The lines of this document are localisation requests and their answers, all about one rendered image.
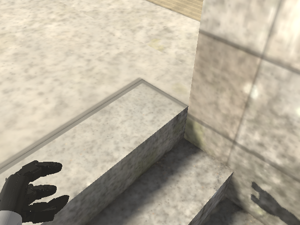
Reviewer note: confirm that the left robot forearm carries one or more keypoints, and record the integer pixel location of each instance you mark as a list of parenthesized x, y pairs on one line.
[(10, 218)]

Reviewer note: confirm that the robot left hand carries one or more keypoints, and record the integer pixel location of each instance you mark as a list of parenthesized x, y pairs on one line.
[(17, 194)]

